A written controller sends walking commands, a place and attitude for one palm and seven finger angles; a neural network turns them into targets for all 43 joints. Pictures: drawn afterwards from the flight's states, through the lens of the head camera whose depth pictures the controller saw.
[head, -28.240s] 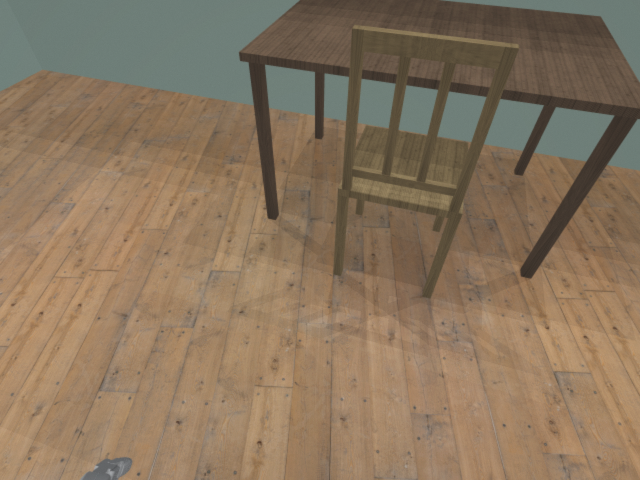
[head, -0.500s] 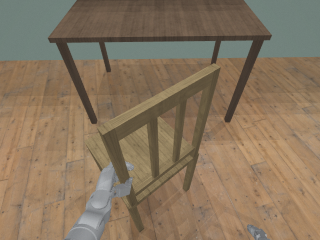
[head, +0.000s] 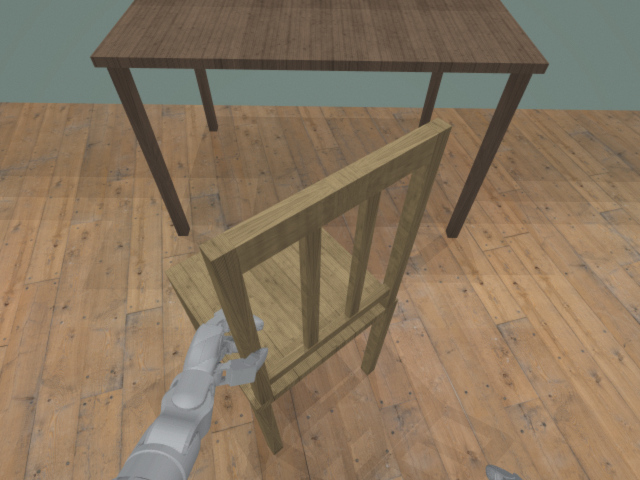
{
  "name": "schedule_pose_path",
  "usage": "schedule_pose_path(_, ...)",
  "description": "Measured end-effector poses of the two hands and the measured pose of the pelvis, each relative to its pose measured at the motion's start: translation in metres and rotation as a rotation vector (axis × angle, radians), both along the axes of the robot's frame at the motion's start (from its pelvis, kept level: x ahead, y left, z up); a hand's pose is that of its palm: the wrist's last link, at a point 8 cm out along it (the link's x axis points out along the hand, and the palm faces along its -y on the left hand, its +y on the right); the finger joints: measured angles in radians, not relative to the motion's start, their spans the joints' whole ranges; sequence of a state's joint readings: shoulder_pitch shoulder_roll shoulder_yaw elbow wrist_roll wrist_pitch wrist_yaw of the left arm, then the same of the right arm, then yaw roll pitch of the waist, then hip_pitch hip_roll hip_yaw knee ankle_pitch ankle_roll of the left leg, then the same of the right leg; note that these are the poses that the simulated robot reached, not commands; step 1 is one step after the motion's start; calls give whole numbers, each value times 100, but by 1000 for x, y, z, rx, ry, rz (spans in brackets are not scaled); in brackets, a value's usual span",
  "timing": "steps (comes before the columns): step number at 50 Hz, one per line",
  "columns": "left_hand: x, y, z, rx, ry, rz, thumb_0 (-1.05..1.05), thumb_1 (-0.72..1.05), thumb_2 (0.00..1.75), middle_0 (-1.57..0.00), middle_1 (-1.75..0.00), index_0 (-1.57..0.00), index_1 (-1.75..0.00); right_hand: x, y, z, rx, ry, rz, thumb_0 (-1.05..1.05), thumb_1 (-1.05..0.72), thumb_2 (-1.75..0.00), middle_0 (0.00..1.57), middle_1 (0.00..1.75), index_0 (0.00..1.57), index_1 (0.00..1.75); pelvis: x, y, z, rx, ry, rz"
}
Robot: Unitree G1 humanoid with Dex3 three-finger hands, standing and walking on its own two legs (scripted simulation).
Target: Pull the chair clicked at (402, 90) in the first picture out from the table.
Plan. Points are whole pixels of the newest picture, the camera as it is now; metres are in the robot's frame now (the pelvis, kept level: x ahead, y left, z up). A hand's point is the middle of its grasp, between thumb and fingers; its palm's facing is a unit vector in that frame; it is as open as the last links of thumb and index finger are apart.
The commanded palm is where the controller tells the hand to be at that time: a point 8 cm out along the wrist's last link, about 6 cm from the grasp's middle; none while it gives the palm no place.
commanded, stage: open the thumb and straighten the fingers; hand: left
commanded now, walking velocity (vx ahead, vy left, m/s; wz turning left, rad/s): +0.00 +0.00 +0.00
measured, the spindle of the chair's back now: (310, 296) +0.39 +0.01 -0.06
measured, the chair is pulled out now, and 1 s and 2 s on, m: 0.50 0.50 0.50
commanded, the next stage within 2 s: draw the fingers out of the gap in 0.58 s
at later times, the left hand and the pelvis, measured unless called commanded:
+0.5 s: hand (236, 353) +0.31 +0.12 -0.07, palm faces -0.10 -0.97 -0.20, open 16.4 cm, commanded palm +0.29 +0.17 -0.05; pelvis +0.00 -0.01 -0.02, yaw +2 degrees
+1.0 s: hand (217, 398) +0.24 +0.14 -0.07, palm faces -0.10 -0.98 -0.17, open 17.5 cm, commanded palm +0.23 +0.19 -0.05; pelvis +0.00 -0.01 -0.03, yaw +3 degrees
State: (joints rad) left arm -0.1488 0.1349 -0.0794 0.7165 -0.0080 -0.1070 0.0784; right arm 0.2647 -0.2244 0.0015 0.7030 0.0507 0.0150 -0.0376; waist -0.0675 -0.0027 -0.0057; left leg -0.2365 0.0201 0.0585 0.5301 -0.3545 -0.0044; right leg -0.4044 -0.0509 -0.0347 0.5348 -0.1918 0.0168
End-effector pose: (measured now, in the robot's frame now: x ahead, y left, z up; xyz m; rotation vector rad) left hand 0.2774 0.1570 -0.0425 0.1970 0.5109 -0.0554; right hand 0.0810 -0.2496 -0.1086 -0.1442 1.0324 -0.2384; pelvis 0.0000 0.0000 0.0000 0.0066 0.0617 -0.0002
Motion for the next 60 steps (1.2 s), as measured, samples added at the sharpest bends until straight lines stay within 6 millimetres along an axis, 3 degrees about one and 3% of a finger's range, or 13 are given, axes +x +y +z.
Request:
schedule_pose_path(9,8,13,-3,26,7,-6,2,-14,40,-33,-126,-46,-134,13,-6,-8,0,-45,55,1,-91,-90,21,30,20,30,-3,2,-10,0,73,16)
schedule_pose_path(13,10,15,-5,22,18,-6,1,-34,30,-33,-113,-40,-117,20,-3,-14,11,-66,70,1,-91,-90,20,30,20,30,-2,2,-14,1,92,22)
schedule_pose_path(18,12,6,-2,4,-3,-16,0,-46,23,-27,-86,-30,-87,30,2,-20,30,-88,88,1,-91,-90,20,30,20,30,3,1,-18,2,106,28)
schedule_pose_path(27,17,23,-8,36,22,18,-1,-53,20,-10,-29,-10,-30,40,-1,-20,20,-99,105,1,-91,-90,21,30,20,30,5,-7,-23,2,118,34)
schedule_pose_path(33,13,23,-4,16,17,5,-1,-53,20,-3,-10,-3,-10,44,-8,-20,6,-108,117,1,-91,-90,21,30,20,30,7,-8,-24,-4,126,47)
schedule_pose_path(41,-1,33,-9,19,33,19,-1,-53,20,-1,-2,-1,-2,48,-14,-15,-16,-136,116,1,-91,-90,21,30,20,30,5,-10,-27,0,124,43)
schedule_pose_path(46,-25,39,-4,21,26,18,-1,-53,20,-1,-1,-1,-1,54,-10,-11,-9,-179,127,1,-91,-90,20,30,20,30,6,-9,-27,-5,119,49)
schedule_pose_path(53,-61,36,-13,3,70,17,-1,-54,20,0,0,0,-1,68,0,-7,-9,-254,166,2,-91,-90,21,30,20,30,1,-7,-30,-8,109,59)
schedule_pose_path(60,-79,38,-2,20,19,21,-1,-54,20,0,0,0,0,79,11,-2,-6,-333,194,2,-91,-90,21,30,20,30,-4,-5,-33,-11,98,68)
